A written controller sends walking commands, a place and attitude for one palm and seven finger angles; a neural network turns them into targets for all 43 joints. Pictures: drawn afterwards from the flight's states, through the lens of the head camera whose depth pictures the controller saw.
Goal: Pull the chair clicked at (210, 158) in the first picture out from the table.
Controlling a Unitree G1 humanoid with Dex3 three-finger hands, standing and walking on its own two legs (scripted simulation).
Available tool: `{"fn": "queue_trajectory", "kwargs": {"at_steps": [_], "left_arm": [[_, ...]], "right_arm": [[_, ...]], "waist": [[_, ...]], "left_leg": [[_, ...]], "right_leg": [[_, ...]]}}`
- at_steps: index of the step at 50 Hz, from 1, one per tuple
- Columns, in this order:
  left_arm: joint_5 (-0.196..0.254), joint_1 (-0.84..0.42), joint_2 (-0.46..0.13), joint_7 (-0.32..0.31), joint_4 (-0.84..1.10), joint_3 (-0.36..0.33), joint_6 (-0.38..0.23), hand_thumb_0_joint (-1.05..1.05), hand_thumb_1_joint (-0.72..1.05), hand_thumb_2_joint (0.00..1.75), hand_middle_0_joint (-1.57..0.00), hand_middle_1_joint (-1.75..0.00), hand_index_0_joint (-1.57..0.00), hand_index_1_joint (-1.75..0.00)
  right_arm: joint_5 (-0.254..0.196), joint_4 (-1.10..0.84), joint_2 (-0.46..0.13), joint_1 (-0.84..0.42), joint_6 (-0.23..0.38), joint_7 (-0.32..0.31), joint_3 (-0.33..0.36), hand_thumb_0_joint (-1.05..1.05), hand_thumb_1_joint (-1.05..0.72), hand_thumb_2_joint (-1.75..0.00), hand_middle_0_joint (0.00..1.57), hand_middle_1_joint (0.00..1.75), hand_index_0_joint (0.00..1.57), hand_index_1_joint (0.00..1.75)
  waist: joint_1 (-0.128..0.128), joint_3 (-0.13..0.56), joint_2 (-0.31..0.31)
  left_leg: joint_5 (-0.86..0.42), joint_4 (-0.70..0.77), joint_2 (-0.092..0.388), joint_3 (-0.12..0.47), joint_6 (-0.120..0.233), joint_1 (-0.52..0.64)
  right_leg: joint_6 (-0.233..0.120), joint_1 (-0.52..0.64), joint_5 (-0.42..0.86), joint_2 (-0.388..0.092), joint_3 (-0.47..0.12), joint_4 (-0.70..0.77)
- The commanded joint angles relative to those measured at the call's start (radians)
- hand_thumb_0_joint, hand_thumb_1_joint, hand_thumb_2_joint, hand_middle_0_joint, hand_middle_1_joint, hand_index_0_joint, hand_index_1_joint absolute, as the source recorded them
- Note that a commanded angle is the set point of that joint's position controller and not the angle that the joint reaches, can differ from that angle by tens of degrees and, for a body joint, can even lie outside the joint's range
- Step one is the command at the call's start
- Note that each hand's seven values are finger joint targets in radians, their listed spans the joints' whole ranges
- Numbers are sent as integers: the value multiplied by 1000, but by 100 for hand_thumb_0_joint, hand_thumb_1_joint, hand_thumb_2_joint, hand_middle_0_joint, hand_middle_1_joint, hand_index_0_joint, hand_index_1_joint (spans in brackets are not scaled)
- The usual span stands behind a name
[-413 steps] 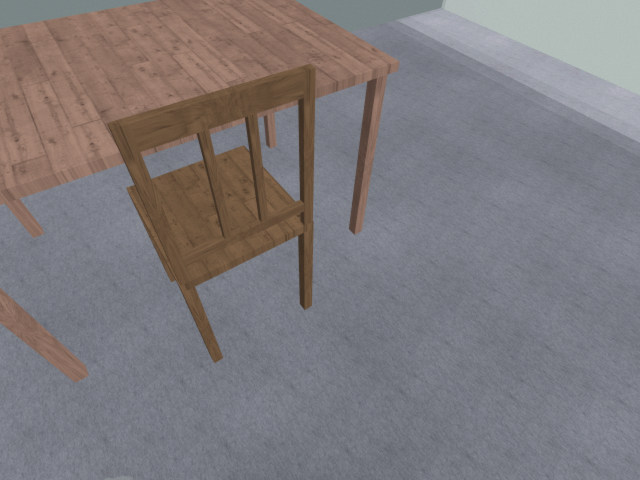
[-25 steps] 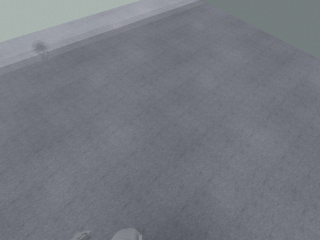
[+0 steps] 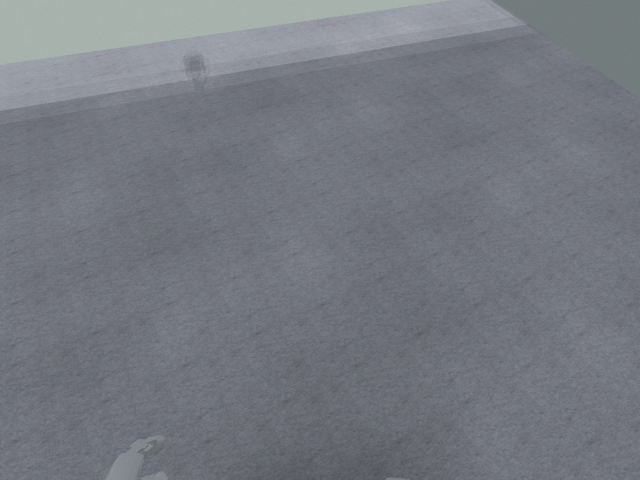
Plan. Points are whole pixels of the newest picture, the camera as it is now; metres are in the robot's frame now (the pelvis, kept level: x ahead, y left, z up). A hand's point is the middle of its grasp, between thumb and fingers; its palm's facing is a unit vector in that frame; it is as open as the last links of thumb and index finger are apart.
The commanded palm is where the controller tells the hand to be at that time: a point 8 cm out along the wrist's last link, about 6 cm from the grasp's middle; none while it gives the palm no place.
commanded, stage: walk to a spot facing it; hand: left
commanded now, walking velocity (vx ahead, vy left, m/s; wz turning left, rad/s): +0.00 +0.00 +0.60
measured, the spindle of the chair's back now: out of the picture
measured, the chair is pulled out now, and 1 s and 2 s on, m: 0.00 0.00 0.00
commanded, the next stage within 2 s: none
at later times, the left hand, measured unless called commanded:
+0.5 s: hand out of the picture -0.05 +0.24 -0.19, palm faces +0.37 -0.90 -0.25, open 7.4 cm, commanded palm none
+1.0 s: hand out of the picture +0.00 +0.24 -0.14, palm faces +0.60 -0.76 -0.25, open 7.4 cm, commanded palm none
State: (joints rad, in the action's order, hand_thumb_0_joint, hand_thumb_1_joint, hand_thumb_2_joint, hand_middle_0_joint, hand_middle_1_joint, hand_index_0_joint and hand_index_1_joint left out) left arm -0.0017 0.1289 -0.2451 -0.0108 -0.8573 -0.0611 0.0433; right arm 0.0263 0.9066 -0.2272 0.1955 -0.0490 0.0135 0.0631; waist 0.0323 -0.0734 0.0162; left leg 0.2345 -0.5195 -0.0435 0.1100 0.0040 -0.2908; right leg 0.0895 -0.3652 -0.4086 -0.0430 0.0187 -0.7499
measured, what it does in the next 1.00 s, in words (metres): steps on the spot, turning left: right foot, then left foot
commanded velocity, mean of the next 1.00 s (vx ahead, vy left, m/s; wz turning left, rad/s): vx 0.13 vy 0.00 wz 0.60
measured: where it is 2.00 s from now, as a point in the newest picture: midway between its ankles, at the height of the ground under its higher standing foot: (205, 452)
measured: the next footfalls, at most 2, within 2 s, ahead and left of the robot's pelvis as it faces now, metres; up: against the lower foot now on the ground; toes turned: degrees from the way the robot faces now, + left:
right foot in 0.04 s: +0.05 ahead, -0.13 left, +0.00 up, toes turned +0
left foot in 0.46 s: -0.01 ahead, +0.13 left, +0.00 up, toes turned +24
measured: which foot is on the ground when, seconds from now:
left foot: down 0.00-0.04, up 0.06-0.44, down 0.46-0.92, up 0.94-1.00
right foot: up 0.00-0.02, down 0.04-0.46, up 0.48-0.90, down 0.92-1.00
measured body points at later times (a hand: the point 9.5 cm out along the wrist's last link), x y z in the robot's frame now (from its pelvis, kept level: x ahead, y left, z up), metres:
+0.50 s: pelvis -0.02 +0.02 -0.01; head +0.01 +0.05 +0.43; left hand -0.07 +0.28 -0.17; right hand +0.17 -0.20 -0.13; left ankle -0.05 +0.12 -0.74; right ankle +0.01 -0.13 -0.72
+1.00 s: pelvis +0.03 +0.02 +0.00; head +0.05 +0.01 +0.45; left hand -0.04 +0.28 -0.12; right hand +0.20 -0.18 -0.16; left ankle -0.05 +0.11 -0.69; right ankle +0.09 -0.09 -0.74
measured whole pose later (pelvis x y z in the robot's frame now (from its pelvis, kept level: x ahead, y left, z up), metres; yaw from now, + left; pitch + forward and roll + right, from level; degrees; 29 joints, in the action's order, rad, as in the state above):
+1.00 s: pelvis +0.03 +0.02 +0.00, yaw +38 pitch +0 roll +0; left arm -0.02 0.22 -0.21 0.01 -0.88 -0.04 -0.03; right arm 0.03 0.99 -0.24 0.31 -0.06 0.03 0.08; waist 0.02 0.00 0.04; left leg 0.44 -0.96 -0.04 0.06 0.00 -0.44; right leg 0.01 -0.20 -0.31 -0.06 0.12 -0.52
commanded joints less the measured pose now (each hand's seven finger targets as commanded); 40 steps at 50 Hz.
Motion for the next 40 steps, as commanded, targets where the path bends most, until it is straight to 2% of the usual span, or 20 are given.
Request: {"fn": "queue_trajectory", "kwargs": {"at_steps": [1,2,3,4,6,8,12,17,18,20,21,22,23,24,25,27,30,34,38,40], "left_arm": [[-12,161,-163,-21,56,-39,-52,0,90,90,-20,-30,-20,-30],[-28,167,-265,-28,62,-56,-59,0,90,90,-20,-30,-20,-30],[-19,156,-254,-29,67,-50,-53,0,90,90,-20,-30,-20,-30],[-17,103,-219,-30,73,-47,-53,0,90,90,-20,-30,-20,-30],[-16,12,-147,-24,86,-21,-53,0,90,90,-20,-30,-20,-30],[-21,13,-130,-25,88,-17,-56,0,90,90,-20,-30,-20,-30],[-27,80,-157,-27,57,-27,-50,0,90,90,-20,-30,-20,-30],[-32,136,-201,-21,25,-44,-41,0,90,90,-20,-30,-20,-30],[-31,144,-208,-19,21,-46,-39,0,90,90,-20,-30,-20,-30],[-24,138,-212,-17,13,-50,-32,0,90,90,-20,-30,-20,-30],[-16,129,-205,-14,16,-51,-28,0,90,90,-20,-30,-20,-30],[-9,130,-159,-9,34,-46,-22,0,90,90,-20,-30,-20,-30],[-9,98,-88,-3,85,-24,-20,0,90,90,-20,-30,-20,-30],[-19,18,-112,-15,94,-21,-6,0,90,90,-20,-30,-20,-30],[-13,-12,-97,-15,85,-27,-7,0,90,90,-20,-30,-20,-30],[-14,27,-109,-2,45,-33,-10,0,90,90,-20,-30,-20,-30],[-16,74,-103,3,22,-33,-8,0,90,90,-20,-30,-20,-30],[-20,30,-100,14,38,-27,-17,0,90,90,-20,-30,-20,-30],[-20,-20,-99,24,63,-25,-35,0,90,90,-20,-30,-20,-30],[-18,-15,-90,27,70,-23,-43,0,90,90,-20,-30,-20,-30]], "right_arm": [[-19,-99,-150,-35,20,-8,55,0,-90,-90,20,30,20,30],[-21,-124,-88,-20,20,-2,42,0,-90,-90,20,30,20,30],[-8,-119,-139,-25,12,-5,57,0,-90,-90,20,30,20,30],[-7,-106,-131,-42,2,-1,59,0,-90,-90,20,30,20,30],[-3,-65,-123,-18,-12,13,58,0,-90,-90,20,30,20,30],[-5,-54,-107,-5,-16,22,52,0,-90,-90,20,30,20,30],[-9,-68,-101,-75,-20,24,43,0,-90,-90,20,30,20,30],[-17,-88,-85,-127,-1,23,22,0,-90,-90,20,30,20,30],[-18,-87,-83,-117,5,21,19,0,-90,-90,20,30,20,30],[-16,-76,-98,-61,13,16,21,0,-90,-90,20,30,20,30],[-14,-65,-128,-11,20,16,28,0,-90,-90,20,30,20,30],[-8,-61,-220,49,31,13,50,0,-90,-90,20,30,20,30],[-9,-55,-320,106,31,5,75,0,-90,-90,20,30,20,30],[-9,-18,-309,162,28,-5,73,0,-90,-90,20,30,20,30],[-7,-27,-286,124,28,-18,68,0,-90,-90,20,30,20,30],[-5,-65,-220,-15,31,-22,46,0,-90,-90,20,30,20,30],[-6,-73,-207,-34,37,-19,37,0,-90,-90,20,30,20,30],[-2,-58,-210,21,39,-15,42,0,-90,-90,20,30,20,30],[1,-41,-217,62,44,-13,48,0,-90,-90,20,30,20,30],[2,-39,-218,54,46,-14,50,0,-90,-90,20,30,20,30]], "waist": [[-75,176,-50],[-79,162,-326],[-74,158,-237],[-52,109,-224],[-6,30,-174],[-3,19,-208],[-43,22,-194],[-81,85,-239],[-84,108,-245],[-55,139,-226],[-21,162,-167],[13,206,58],[44,196,330],[82,212,252],[63,171,252],[-2,103,161],[-20,113,117],[10,92,111],[28,67,147],[17,65,159]], "left_leg": [[-126,-104,97,166,33,-155],[315,-351,-58,-37,-54,-337],[370,-543,-1,0,-47,-305],[326,-646,22,-1,-47,-296],[178,-744,54,-40,-62,-291],[132,-722,64,-75,-74,-271],[170,-560,78,-127,-86,-242],[228,-282,73,-193,-71,-149],[223,-220,62,-208,-65,-119],[101,-55,51,-232,-53,-13],[-28,80,61,-212,-40,111],[-228,164,215,4,22,290],[-650,156,455,284,158,377],[-576,146,460,272,207,316],[-487,149,410,255,203,260],[-342,173,317,157,157,145],[-251,202,262,116,137,123],[134,269,262,235,161,139],[249,278,255,323,174,148],[252,265,244,347,174,108]], "right_leg": [[-48,371,215,-126,-113,436],[-171,427,373,-417,-393,487],[-244,305,377,-476,-368,471],[-241,219,345,-418,-328,471],[-200,149,328,-304,-128,452],[-182,141,364,-274,-37,448],[-200,196,348,-303,9,446],[-213,283,533,-341,53,354],[-206,304,591,-337,66,321],[-158,284,597,-326,119,234],[-115,211,533,-310,151,139],[-52,15,295,-226,184,-74],[15,-249,-273,-108,159,-262],[2,-240,-268,-103,47,-374],[-2,-268,-201,-101,11,-420],[-1,-223,-46,-101,-3,-429],[8,-165,23,-78,-2,-366],[6,-179,-1,-51,5,-214],[-1,-175,-29,-25,10,-85],[-7,-112,-31,-9,16,0]]}}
